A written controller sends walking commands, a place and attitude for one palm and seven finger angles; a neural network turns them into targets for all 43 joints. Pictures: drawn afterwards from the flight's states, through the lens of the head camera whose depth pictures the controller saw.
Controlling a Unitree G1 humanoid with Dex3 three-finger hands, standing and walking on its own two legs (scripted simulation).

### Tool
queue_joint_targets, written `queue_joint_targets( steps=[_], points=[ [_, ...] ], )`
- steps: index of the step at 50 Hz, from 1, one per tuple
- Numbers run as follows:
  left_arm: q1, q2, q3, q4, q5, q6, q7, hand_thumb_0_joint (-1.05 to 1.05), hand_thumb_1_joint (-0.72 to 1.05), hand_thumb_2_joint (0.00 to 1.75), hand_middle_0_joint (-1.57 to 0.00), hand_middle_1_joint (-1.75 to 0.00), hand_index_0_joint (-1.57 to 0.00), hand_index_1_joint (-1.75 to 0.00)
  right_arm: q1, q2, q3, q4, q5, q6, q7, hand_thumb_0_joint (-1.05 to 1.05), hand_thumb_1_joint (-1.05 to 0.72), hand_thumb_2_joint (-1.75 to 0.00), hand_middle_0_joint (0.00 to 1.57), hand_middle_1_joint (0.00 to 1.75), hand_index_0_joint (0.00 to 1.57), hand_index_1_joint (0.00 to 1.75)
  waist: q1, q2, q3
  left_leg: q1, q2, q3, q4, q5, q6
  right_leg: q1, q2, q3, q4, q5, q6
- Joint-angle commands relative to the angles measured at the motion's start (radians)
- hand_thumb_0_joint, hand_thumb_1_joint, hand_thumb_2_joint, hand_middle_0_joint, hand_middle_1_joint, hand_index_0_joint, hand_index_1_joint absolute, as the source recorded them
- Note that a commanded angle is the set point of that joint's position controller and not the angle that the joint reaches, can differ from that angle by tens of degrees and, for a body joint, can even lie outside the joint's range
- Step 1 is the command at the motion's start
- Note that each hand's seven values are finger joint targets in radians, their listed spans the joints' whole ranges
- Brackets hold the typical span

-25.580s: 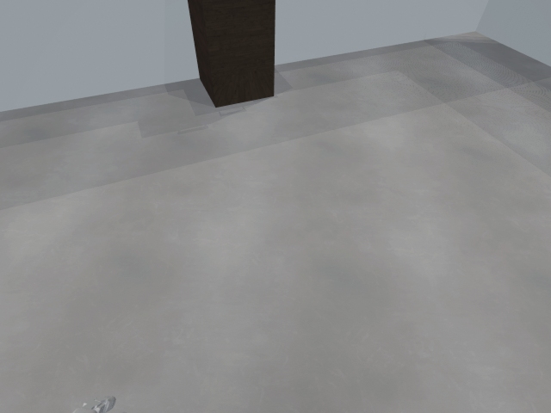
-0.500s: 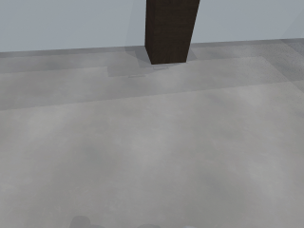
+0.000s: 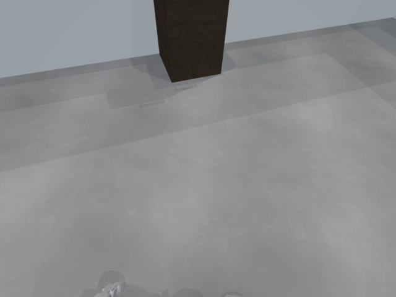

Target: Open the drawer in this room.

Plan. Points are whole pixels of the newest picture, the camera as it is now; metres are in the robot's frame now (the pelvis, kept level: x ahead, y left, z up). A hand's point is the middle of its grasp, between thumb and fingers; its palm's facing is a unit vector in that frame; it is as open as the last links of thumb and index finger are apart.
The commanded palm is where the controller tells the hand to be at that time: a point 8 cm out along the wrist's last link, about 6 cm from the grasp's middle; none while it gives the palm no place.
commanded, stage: turn or walk to find it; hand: left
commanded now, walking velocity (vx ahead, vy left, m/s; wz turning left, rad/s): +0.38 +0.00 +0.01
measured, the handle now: out of the picture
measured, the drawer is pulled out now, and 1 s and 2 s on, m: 0.00 0.00 0.00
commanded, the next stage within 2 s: stand and wait in 1.80 s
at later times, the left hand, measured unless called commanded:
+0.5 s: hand out of the picture +0.12 +0.22 -0.18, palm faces +0.11 -0.99 -0.11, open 7.3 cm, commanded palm none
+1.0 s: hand (140, 151) +0.55 +0.19 -0.15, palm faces -0.10 -0.97 -0.22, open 7.4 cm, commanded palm none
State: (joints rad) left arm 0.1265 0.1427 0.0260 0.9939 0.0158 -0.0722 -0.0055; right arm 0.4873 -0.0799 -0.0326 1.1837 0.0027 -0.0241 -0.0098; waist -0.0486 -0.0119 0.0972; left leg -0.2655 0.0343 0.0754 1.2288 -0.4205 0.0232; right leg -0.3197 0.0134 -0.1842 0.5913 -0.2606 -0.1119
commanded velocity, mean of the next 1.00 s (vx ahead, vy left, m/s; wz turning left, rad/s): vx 0.38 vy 0.00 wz -0.02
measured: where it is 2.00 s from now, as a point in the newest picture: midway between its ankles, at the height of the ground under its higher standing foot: (190, 183)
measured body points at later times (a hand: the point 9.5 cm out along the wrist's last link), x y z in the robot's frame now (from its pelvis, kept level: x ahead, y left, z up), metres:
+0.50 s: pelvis +0.21 +0.07 +0.00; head +0.24 +0.10 +0.45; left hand +0.12 +0.27 -0.17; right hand +0.36 -0.16 -0.13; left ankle +0.28 +0.15 -0.73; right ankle +0.08 -0.06 -0.65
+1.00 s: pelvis +0.41 +0.02 +0.00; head +0.43 +0.00 +0.44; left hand +0.55 +0.24 -0.13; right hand +0.27 -0.17 -0.16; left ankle +0.28 +0.15 -0.72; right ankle +0.50 -0.09 -0.73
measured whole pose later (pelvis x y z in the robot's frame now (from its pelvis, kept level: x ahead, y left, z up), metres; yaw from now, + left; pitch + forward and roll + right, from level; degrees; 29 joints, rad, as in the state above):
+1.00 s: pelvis +0.41 +0.02 +0.00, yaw -3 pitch +0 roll +2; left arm 0.09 0.18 0.06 0.98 0.03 -0.05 -0.02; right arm 0.49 -0.12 -0.05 1.17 -0.02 -0.05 0.00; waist -0.06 0.01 0.06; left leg -0.03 0.08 0.21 0.55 -0.45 -0.03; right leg -0.42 -0.09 -0.14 0.57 -0.13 -0.02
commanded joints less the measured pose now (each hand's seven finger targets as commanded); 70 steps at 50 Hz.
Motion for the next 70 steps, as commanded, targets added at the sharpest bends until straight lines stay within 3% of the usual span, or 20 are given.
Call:
queue_joint_targets(
  steps=[1,7,15,17,19,20,21,22,26,30,37,43,46,47,48,49,50,53,57,70],
  points=[
    [0.159,0.115,0.029,0.034,-0.007,-0.004,0.021,0.00,0.90,0.90,-0.20,-0.30,-0.20,-0.30,-0.042,-0.078,-0.026,-0.102,-0.022,-0.010,0.000,0.00,-0.90,-0.90,0.20,0.30,0.20,0.30,0.043,0.017,0.012,-0.265,0.110,-0.090,0.080,0.139,-0.012,0.067,-0.321,0.320,-0.377,0.138,-0.040],
    [0.196,0.112,0.034,0.055,0.004,-0.028,0.018,0.00,0.90,0.90,-0.20,-0.30,-0.20,-0.30,-0.138,-0.078,-0.031,-0.158,-0.030,0.003,0.021,0.00,-0.90,-0.90,0.20,0.30,0.20,0.30,0.026,-0.118,-0.009,-0.329,0.135,-0.030,-0.167,0.242,-0.066,0.091,-0.251,0.177,-0.381,0.283,-0.039],
    [0.338,0.142,0.028,0.114,0.003,-0.020,0.022,0.00,0.90,0.90,-0.20,-0.30,-0.20,-0.30,-0.458,-0.110,-0.014,-0.251,-0.027,-0.020,0.042,0.00,-0.90,-0.90,0.20,0.30,0.20,0.30,0.117,-0.103,0.038,-0.309,0.078,0.046,-0.533,0.260,-0.044,0.293,-0.273,0.180,-0.341,0.487,-0.029],
    [0.335,0.158,0.033,0.118,0.006,-0.016,0.025,0.00,0.90,0.90,-0.20,-0.30,-0.20,-0.30,-0.442,-0.125,-0.018,-0.252,-0.028,-0.029,0.040,0.00,-0.90,-0.90,0.20,0.30,0.20,0.30,0.098,-0.085,-0.001,-0.231,0.055,0.062,-0.609,0.211,-0.025,0.346,-0.287,0.171,-0.266,0.596,-0.026],
    [0.304,0.174,0.033,0.119,0.001,-0.014,0.026,0.00,0.90,0.90,-0.20,-0.30,-0.20,-0.30,-0.258,-0.170,-0.032,-0.193,-0.034,-0.039,0.025,0.00,-0.90,-0.90,0.20,0.30,0.20,0.30,0.002,-0.044,-0.119,0.054,-0.001,0.100,-0.724,0.262,-0.002,0.308,-0.245,0.109,-0.021,0.738,0.014],
    [0.298,0.157,0.032,0.107,-0.007,-0.016,0.024,0.00,0.90,0.90,-0.20,-0.30,-0.20,-0.30,-0.103,-0.238,-0.049,-0.152,-0.039,-0.046,0.016,0.00,-0.90,-0.90,0.20,0.30,0.20,0.30,-0.063,0.047,-0.231,0.339,0.086,0.007,-0.745,0.372,0.029,0.145,-0.198,0.076,0.188,0.573,0.055],
    [0.343,0.095,0.019,0.091,-0.016,-0.014,0.013,0.00,0.90,0.90,-0.20,-0.30,-0.20,-0.30,0.026,-0.364,-0.080,-0.120,-0.048,-0.051,0.008,0.00,-0.90,-0.90,0.20,0.30,0.20,0.30,-0.085,0.307,-0.347,0.611,0.367,-0.359,-0.751,0.513,0.135,-0.157,-0.054,0.037,0.509,-0.054,0.102],
    [0.289,0.108,0.017,0.062,-0.013,-0.019,0.015,0.00,0.90,0.90,-0.20,-0.30,-0.20,-0.30,0.061,-0.379,-0.078,-0.107,-0.030,-0.037,0.001,0.00,-0.90,-0.90,0.20,0.30,0.20,0.30,-0.094,0.289,-0.349,0.602,0.460,-0.467,-0.845,0.587,0.205,-0.253,-0.036,0.131,0.677,-0.321,0.094],
    [0.199,0.083,0.029,0.075,0.007,0.015,-0.004,0.00,0.90,0.90,-0.20,-0.30,-0.20,-0.30,-0.178,-0.208,-0.035,-0.154,-0.026,-0.051,-0.004,0.00,-0.90,-0.90,0.20,0.30,0.20,0.30,0.016,0.106,-0.028,0.129,0.336,-0.221,-0.990,0.310,0.122,-0.243,-0.164,0.175,0.670,-0.113,0.112],
    [0.249,0.027,0.032,0.070,0.014,0.057,-0.005,0.00,0.90,0.90,-0.20,-0.30,-0.20,-0.30,-0.185,-0.174,-0.033,-0.150,-0.020,-0.059,-0.003,0.00,-0.90,-0.90,0.20,0.30,0.20,0.30,0.071,0.132,0.001,0.004,0.258,-0.086,-1.074,0.189,0.097,-0.229,-0.167,0.152,0.623,0.027,0.134],
    [0.054,0.056,0.045,-0.027,0.013,0.063,-0.021,0.00,0.90,0.90,-0.20,-0.30,-0.20,-0.30,-0.089,-0.182,-0.046,-0.137,-0.024,-0.068,-0.010,0.00,-0.90,-0.90,0.20,0.30,0.20,0.30,0.045,0.096,0.033,0.166,0.269,-0.080,-1.089,0.293,0.144,-0.395,-0.195,0.147,0.418,0.131,0.164],
    [-0.109,0.055,0.031,-0.085,0.007,0.042,-0.026,0.00,0.90,0.90,-0.20,-0.30,-0.20,-0.30,0.005,-0.194,-0.047,-0.093,-0.033,-0.060,-0.009,0.00,-0.90,-0.90,0.20,0.30,0.20,0.30,-0.007,0.121,0.029,0.269,0.274,-0.032,-1.010,0.498,0.130,-0.305,-0.148,0.079,0.109,0.079,0.137],
    [-0.033,0.079,0.037,-0.064,0.005,0.030,-0.021,0.00,0.90,0.90,-0.20,-0.30,-0.20,-0.30,-0.018,-0.209,-0.049,-0.085,-0.033,-0.053,-0.008,0.00,-0.90,-0.90,0.20,0.30,0.20,0.30,0.037,0.109,-0.014,0.226,0.274,-0.015,-0.907,0.594,0.102,-0.100,-0.105,0.053,-0.004,0.049,0.103],
    [0.082,0.097,0.043,-0.028,0.007,0.022,-0.020,0.00,0.90,0.90,-0.20,-0.30,-0.20,-0.30,-0.038,-0.214,-0.048,-0.086,-0.029,-0.052,-0.008,0.00,-0.90,-0.90,0.20,0.30,0.20,0.30,0.094,0.076,-0.076,0.219,0.241,0.020,-0.784,0.655,0.077,0.041,-0.081,0.037,-0.071,0.094,0.095],
    [0.240,0.144,0.055,0.029,0.012,0.009,-0.015,0.00,0.90,0.90,-0.20,-0.30,-0.20,-0.30,-0.047,-0.204,-0.048,-0.086,-0.023,-0.053,-0.003,0.00,-0.90,-0.90,0.20,0.30,0.20,0.30,0.159,0.009,-0.166,0.130,0.189,0.060,-0.586,0.608,0.040,0.275,-0.092,0.062,-0.116,0.135,0.081],
    [0.381,0.248,0.080,0.071,0.021,-0.005,-0.001,0.00,0.90,0.90,-0.20,-0.30,-0.20,-0.30,-0.018,-0.150,-0.038,-0.102,-0.012,-0.054,0.009,0.00,-0.90,-0.90,0.20,0.30,0.20,0.30,0.202,-0.232,-0.290,-0.112,0.088,0.113,-0.293,0.265,0.000,0.532,-0.332,0.327,-0.163,0.157,0.023],
    [0.435,0.319,0.091,0.093,0.000,-0.002,0.005,0.00,0.90,0.90,-0.20,-0.30,-0.20,-0.30,-0.034,-0.136,-0.028,-0.140,-0.009,-0.045,0.008,0.00,-0.90,-0.90,0.20,0.30,0.20,0.30,0.181,-0.320,-0.307,-0.289,-0.016,0.039,-0.050,-0.152,-0.021,0.580,-0.484,0.606,-0.258,0.276,-0.049],
    [0.211,0.208,0.069,0.042,-0.008,0.004,0.014,0.00,0.90,0.90,-0.20,-0.30,-0.20,-0.30,-0.132,-0.125,-0.042,-0.133,-0.013,-0.024,0.010,0.00,-0.90,-0.90,0.20,0.30,0.20,0.30,0.117,-0.102,-0.083,-0.351,0.105,-0.076,0.088,0.044,-0.007,0.252,-0.432,0.469,-0.354,-0.045,-0.031],
    [0.155,0.105,0.038,0.042,0.001,-0.008,0.016,0.00,0.90,0.90,-0.20,-0.30,-0.20,-0.30,-0.074,-0.085,-0.044,-0.102,-0.031,0.008,0.019,0.00,-0.90,-0.90,0.20,0.30,0.20,0.30,0.034,-0.095,-0.027,-0.268,0.119,-0.050,-0.020,0.204,-0.037,0.054,-0.314,0.227,-0.424,-0.056,0.029],
    [0.284,0.157,0.042,0.103,0.009,-0.019,0.019,0.00,0.90,0.90,-0.20,-0.30,-0.20,-0.30,-0.422,-0.113,-0.030,-0.251,-0.028,-0.016,0.046,0.00,-0.90,-0.90,0.20,0.30,0.20,0.30,0.103,-0.074,0.003,-0.246,0.100,0.030,-0.574,0.209,-0.046,0.260,-0.341,0.163,-0.388,0.184,-0.029]
  ],
)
